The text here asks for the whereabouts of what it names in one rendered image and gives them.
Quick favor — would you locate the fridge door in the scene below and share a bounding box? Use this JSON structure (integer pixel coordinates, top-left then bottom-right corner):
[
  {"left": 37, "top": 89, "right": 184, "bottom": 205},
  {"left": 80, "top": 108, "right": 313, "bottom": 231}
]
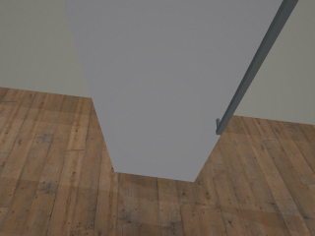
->
[{"left": 61, "top": 0, "right": 283, "bottom": 182}]

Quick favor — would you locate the handle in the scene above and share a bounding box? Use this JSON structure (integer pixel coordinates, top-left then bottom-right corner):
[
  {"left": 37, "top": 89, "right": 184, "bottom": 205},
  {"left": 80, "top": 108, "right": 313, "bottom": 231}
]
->
[{"left": 216, "top": 0, "right": 298, "bottom": 136}]

